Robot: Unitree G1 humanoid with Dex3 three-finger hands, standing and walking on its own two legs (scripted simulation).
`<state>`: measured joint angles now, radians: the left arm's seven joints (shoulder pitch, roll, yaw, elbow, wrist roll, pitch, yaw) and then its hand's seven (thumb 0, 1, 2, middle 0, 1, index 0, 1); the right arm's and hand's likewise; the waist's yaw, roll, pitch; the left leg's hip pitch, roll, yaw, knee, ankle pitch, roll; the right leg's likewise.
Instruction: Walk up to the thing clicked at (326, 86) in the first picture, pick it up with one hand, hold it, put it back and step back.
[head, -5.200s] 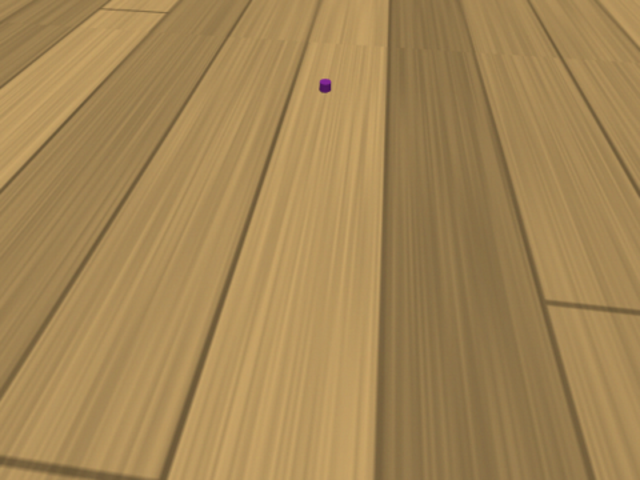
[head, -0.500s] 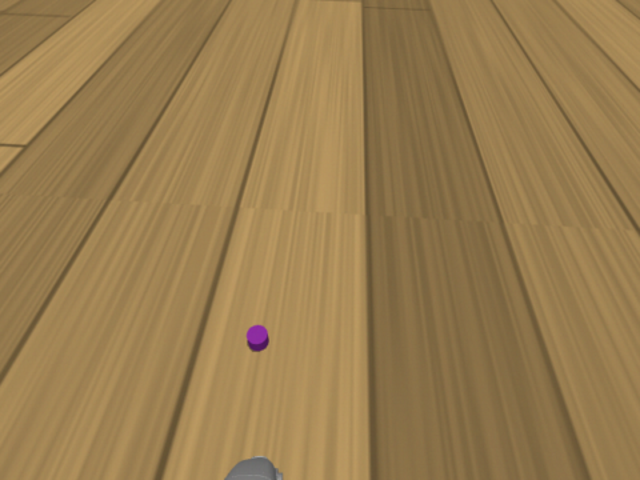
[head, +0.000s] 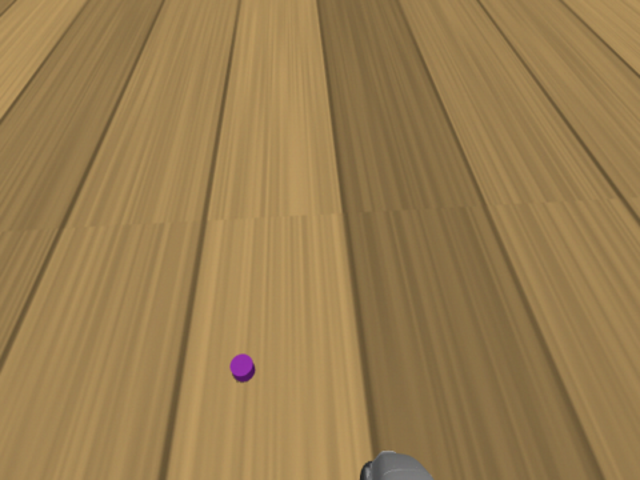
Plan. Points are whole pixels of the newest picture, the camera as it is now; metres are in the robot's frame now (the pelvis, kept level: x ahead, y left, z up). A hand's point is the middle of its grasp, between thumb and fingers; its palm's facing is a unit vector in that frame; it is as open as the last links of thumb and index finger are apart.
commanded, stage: walk up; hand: left
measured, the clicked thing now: (242, 367) +0.51 +0.25 -0.74
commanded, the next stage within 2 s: none
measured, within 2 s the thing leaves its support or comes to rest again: neither
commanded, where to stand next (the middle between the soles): +0.12 +0.01 m, yaw +2 degrees
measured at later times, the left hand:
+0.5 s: hand out of the picture +0.12 +0.27 -0.16, palm faces +0.02 -0.95 -0.32, open 7.4 cm
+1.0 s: hand out of the picture +0.11 +0.27 -0.13, palm faces +0.06 -0.93 -0.36, open 7.4 cm
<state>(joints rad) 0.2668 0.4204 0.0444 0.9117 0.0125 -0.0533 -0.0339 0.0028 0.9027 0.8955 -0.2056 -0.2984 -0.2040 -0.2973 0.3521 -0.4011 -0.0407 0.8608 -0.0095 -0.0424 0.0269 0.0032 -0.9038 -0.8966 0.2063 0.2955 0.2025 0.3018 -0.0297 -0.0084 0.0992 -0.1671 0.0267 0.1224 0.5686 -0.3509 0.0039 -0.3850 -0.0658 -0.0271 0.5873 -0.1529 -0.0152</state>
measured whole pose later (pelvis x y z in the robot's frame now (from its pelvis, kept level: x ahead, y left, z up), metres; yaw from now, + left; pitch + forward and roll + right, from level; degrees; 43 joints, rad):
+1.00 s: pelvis +0.07 +0.00 +0.02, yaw +2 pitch -2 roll +0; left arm 0.13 0.35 0.00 1.17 0.00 -0.03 -0.01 0.00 0.90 0.90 -0.21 -0.30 -0.20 -0.30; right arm 0.05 -0.35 0.01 1.12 0.00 -0.02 0.01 0.00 -0.91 -0.90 0.20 0.30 0.20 0.30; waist 0.04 0.03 0.05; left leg -0.18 0.03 0.00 0.39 -0.16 -0.01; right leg -0.15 -0.02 -0.06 0.37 -0.18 0.01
